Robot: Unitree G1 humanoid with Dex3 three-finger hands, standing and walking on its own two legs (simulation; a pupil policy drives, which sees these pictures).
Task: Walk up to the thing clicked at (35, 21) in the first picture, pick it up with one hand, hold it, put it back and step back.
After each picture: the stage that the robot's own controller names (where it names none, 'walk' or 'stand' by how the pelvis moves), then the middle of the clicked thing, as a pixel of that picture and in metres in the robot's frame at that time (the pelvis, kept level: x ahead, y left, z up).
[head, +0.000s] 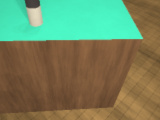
stand; (32, 0) +0.78 +0.26 +0.11
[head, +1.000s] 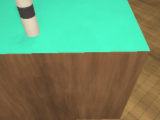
walk; (26, 10) +0.69 +0.28 +0.11
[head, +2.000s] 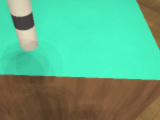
stand; (23, 18) +0.53 +0.23 +0.14
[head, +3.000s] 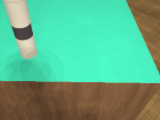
stand; (22, 29) +0.54 +0.24 +0.11
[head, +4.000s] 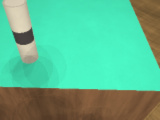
stand; (23, 34) +0.52 +0.23 +0.11
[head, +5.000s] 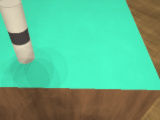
stand; (19, 34) +0.52 +0.25 +0.11
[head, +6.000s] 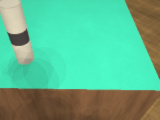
stand; (18, 35) +0.51 +0.25 +0.11
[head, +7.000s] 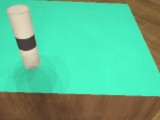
rise first; (26, 40) +0.51 +0.24 +0.11
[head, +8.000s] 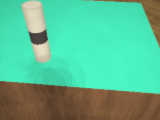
go down; (38, 34) +0.54 +0.23 +0.11
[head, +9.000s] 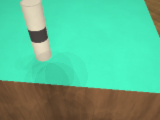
go down; (38, 32) +0.53 +0.22 +0.12
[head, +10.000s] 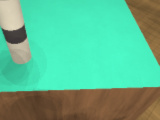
go down; (14, 31) +0.50 +0.21 +0.13
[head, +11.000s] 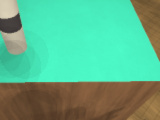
close in; (8, 20) +0.52 +0.21 +0.14
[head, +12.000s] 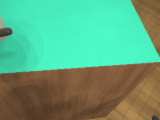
close; out of the picture +0.53 +0.24 +0.17
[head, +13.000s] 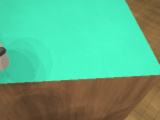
lift; out of the picture +0.44 +0.26 +0.16
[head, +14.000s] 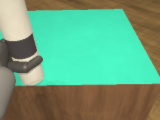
lift; (21, 43) +0.34 +0.16 +0.26
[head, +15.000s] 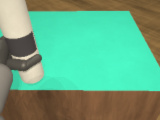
hold; (21, 41) +0.34 +0.17 +0.26
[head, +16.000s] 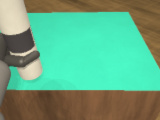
hold; (19, 38) +0.34 +0.17 +0.28
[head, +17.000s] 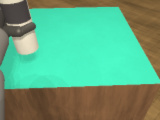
crouch; (16, 11) +0.43 +0.18 +0.30
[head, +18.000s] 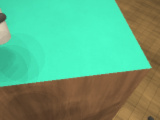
lower; out of the picture +0.52 +0.21 +0.21
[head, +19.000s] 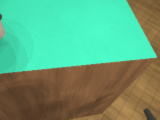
lower; out of the picture +0.53 +0.22 +0.17
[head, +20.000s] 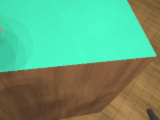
lower; out of the picture +0.53 +0.23 +0.17
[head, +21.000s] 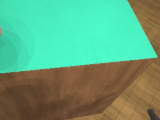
lower; out of the picture +0.53 +0.23 +0.17
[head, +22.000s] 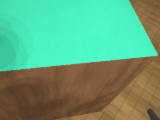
lower; out of the picture +0.54 +0.23 +0.17
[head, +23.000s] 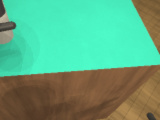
open; out of the picture +0.52 +0.21 +0.17
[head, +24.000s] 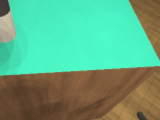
sink last; out of the picture +0.52 +0.20 +0.16
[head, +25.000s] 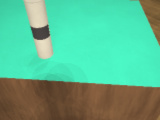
sink last; (40, 30) +0.55 +0.21 +0.14
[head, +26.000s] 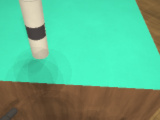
stand; (36, 29) +0.53 +0.20 +0.12
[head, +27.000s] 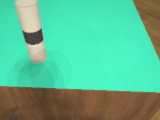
stand; (33, 34) +0.52 +0.21 +0.12
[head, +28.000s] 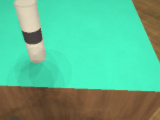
stand; (32, 33) +0.52 +0.21 +0.11
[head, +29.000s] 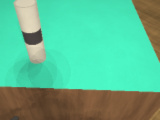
stand; (32, 34) +0.52 +0.21 +0.11
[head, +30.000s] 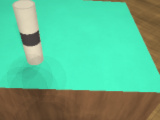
walk; (30, 35) +0.52 +0.21 +0.12
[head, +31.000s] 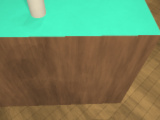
walk; out of the picture +0.70 +0.22 +0.14
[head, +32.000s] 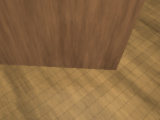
walk; out of the picture +1.09 +0.18 +0.14
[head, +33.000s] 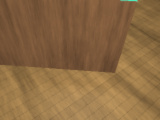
stand; out of the picture +1.24 +0.19 +0.13
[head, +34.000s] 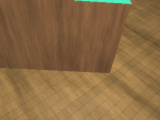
stand; out of the picture +1.22 +0.20 +0.11
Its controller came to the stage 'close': yes
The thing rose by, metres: 0.20
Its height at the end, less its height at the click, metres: +0.00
